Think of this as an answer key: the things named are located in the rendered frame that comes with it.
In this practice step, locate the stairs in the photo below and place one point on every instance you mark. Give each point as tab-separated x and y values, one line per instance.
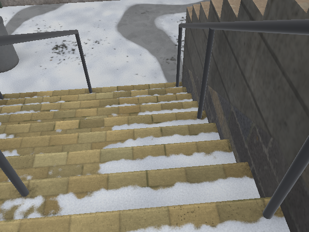
117	148

